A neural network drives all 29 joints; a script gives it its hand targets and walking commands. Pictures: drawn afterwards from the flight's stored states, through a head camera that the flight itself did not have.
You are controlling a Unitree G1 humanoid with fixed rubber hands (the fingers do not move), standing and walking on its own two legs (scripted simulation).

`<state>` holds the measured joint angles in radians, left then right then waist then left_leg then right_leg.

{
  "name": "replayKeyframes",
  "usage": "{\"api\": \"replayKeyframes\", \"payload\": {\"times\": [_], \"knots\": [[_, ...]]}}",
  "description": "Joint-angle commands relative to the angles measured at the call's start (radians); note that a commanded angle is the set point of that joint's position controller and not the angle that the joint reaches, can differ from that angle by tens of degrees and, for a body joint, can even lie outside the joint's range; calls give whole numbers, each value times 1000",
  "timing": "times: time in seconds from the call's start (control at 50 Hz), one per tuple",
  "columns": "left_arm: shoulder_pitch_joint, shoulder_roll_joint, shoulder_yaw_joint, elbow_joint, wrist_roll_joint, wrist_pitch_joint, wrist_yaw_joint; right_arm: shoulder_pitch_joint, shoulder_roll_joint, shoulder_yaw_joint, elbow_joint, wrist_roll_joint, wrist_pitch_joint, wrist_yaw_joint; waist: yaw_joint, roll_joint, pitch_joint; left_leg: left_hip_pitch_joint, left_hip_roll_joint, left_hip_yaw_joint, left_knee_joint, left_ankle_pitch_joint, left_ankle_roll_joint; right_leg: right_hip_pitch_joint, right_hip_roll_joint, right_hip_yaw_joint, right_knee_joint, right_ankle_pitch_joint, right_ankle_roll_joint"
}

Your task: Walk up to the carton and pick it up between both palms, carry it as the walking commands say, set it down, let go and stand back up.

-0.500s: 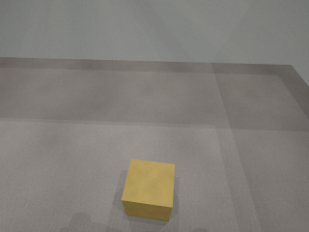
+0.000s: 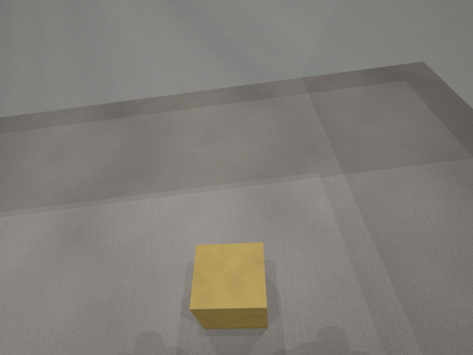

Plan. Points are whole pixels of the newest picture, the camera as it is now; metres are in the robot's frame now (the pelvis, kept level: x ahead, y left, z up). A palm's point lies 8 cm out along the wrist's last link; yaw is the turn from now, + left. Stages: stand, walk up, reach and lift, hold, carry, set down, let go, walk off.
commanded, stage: walk up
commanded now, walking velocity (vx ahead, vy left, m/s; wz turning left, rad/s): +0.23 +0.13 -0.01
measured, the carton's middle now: (232, 287) +0.45 +0.10 -0.64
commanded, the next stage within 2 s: none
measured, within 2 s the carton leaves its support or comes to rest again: neither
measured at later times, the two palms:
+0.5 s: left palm out of the picture +0.11 +0.33 -0.15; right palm out of the picture +0.10 -0.17 -0.14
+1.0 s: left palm out of the picture -0.03 +0.30 -0.12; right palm out of the picture -0.08 -0.21 -0.14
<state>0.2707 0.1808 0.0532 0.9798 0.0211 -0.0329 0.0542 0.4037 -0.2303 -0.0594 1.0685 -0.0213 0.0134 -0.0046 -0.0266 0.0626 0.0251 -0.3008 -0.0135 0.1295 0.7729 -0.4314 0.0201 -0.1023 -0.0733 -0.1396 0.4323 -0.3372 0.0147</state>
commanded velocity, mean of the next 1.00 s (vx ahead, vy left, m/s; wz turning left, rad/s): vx -0.02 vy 0.03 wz -0.01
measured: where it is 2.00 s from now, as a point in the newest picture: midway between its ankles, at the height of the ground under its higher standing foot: outside the picture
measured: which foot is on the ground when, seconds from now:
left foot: up 0.00-0.26, down 0.28-0.68, up 0.70-1.00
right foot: down 0.00-0.28, up 0.30-0.62, down 0.64-1.00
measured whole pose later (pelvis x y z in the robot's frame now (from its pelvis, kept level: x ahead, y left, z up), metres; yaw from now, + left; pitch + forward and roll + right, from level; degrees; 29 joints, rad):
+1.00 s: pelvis -0.06 +0.05 +0.00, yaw +2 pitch +1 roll +1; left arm 0.28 0.20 0.04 0.98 0.01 0.01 0.03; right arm 0.36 -0.24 -0.08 1.02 -0.03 0.07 0.01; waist -0.03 0.02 -0.04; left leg -0.24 -0.02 0.07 0.88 -0.46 -0.07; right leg -0.34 -0.05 -0.15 0.41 -0.11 -0.05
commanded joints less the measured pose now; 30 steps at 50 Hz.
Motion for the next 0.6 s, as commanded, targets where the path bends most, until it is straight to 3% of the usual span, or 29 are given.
{"api": "replayKeyframes", "payload": {"times": [0.0,0.02,0.04,0.06,0.08,0.1,0.12,0.14,0.16,0.18,0.2,0.22,0.24,0.26,0.28,0.3,0.32,0.34,0.36,0.38,0.4,0.42,0.44,0.46,0.48,0.5,0.54,0.56,0.58], "knots": [[182,102,8,43,15,-11,-11,-82,-27,-14,-61,10,-16,49,43,-230,103,-370,85,-100,179,84,-42,201,-267,174,-186,548,-55],[181,106,6,43,8,-15,-11,-78,-10,-13,-55,-7,-11,48,45,-200,116,-373,90,-82,203,124,-59,173,-249,109,-177,579,-44],[144,119,9,26,8,-18,-9,-9,10,-8,-36,-2,-3,44,3,-219,153,-327,69,-67,228,156,-71,90,-263,53,-156,821,-26],[91,154,13,-2,8,-15,-4,-50,7,-3,-64,-6,6,39,10,-232,137,-292,40,-26,224,172,-75,69,-233,25,-92,1112,-20],[84,177,15,-13,1,-15,3,-122,-6,-10,-112,-5,7,35,32,-227,137,-279,36,-12,181,173,-70,46,-227,25,-92,1179,-41],[151,158,8,9,11,-15,0,-175,-5,-9,-122,-4,2,37,53,-202,148,-261,50,-17,143,196,-78,21,-224,39,-81,1179,-32],[134,157,5,5,12,-11,-1,-193,-13,-14,-126,-5,3,39,47,-218,150,-211,41,-7,79,224,-77,-20,-203,16,-76,1115,-37],[84,133,-4,-1,5,-12,-10,-138,5,-8,-125,21,-3,32,22,-283,135,-137,49,-14,-34,292,-68,-77,-158,-37,-86,907,-36],[99,139,5,35,-12,-3,-19,-110,16,3,-102,26,-21,31,0,-312,67,-34,7,27,-111,351,-54,-55,-82,-54,-48,712,-52],[90,171,13,42,-17,5,-26,-26,-1,-4,-95,31,-34,28,-53,-329,54,70,-2,47,-206,439,-58,-100,-46,-84,31,509,-50],[81,180,23,48,-18,12,-39,53,-44,-20,-58,23,-39,18,-84,-236,-3,208,-15,51,-300,526,-54,-107,-50,-79,147,416,-43],[91,175,30,38,-27,-2,-38,152,-89,-19,-14,9,-46,10,-108,-112,-63,341,12,40,-342,656,-51,-180,-15,-66,261,206,-23],[129,104,14,26,-38,-3,-37,211,-188,-37,17,-19,-61,0,-117,145,-131,517,166,-110,-345,937,-28,-362,39,-20,488,-264,-6],[204,38,-16,31,-38,6,-26,203,-206,-28,-16,-28,-76,-7,-56,273,-249,520,389,-346,-351,1091,-5,-340,27,74,570,-505,-8],[278,14,-16,63,-45,25,-21,71,-192,-7,-67,-19,-77,-7,28,185,-241,371,441,-364,-373,1240,48,-198,-9,128,573,-398,-5],[321,-1,-23,96,-59,49,-18,-35,-193,-12,-78,-2,-67,-8,33,203,-286,397,456,-327,-365,1160,149,-205,10,101,644,-356,-3],[215,47,-11,50,-46,52,-17,-98,-205,-27,-115,15,-61,-10,20,187,-253,319,419,-301,-371,1259,145,-257,7,111,710,-327,10],[132,74,13,30,-34,65,-27,-124,-188,-23,-132,-3,-48,-13,19,147,-274,285,371,-308,-359,1239,140,-274,37,133,758,-323,17],[44,93,23,10,-24,81,-34,-109,-183,-23,-148,-2,-29,-22,-8,147,-220,126,345,-295,-386,1177,124,-238,31,138,769,-319,24],[-20,89,23,-6,-15,98,-38,-118,-171,-17,-136,-9,-15,-40,-19,104,-187,77,335,-285,-372,1185,127,-231,34,129,743,-315,32],[-6,57,13,-14,-19,107,-34,-156,-174,-14,-136,-9,-1,-50,11,119,-152,29,320,-248,-387,1066,141,-227,33,141,735,-294,29],[59,44,11,-2,-8,113,-31,-230,-135,-1,-154,-12,1,-50,49,76,-137,45,340,-215,-391,969,163,-269,20,148,752,-242,25],[145,33,1,34,-4,112,-23,-277,-114,2,-174,-13,3,-49,81,12,-153,73,338,-195,-414,792,146,-263,3,126,669,-220,12],[119,21,2,32,4,116,-16,-242,-99,-1,-179,-14,6,-45,61,3,-131,23,326,-184,-434,680,139,-267,25,87,673,-187,8],[107,30,-1,1,2,119,-19,-251,-137,-8,-177,-21,5,-43,66,46,-125,-46,313,-189,-470,474,118,-233,1,116,564,-168,-1],[29,43,-4,-50,-3,115,-20,-247,-130,-11,-189,-10,14,-43,39,103,-89,-144,297,-238,-509,347,126,-204,28,87,500,-180,5],[29,77,1,-66,1,114,-32,-226,-151,-21,-158,-13,34,-48,18,161,-61,-169,325,-294,-559,211,106,-134,-5,98,330,-137,-13],[130,66,6,-37,-3,113,-39,-258,-142,-20,-163,-3,44,-51,74,146,-92,-183,304,-256,-536,124,104,-87,1,102,265,-79,-18],[206,109,17,-21,0,108,-37,-279,-166,-29,-176,-6,54,-48,95,130,-118,-198,296,-234,-509,-49,55,-33,27,41,143,-44,-32]]}}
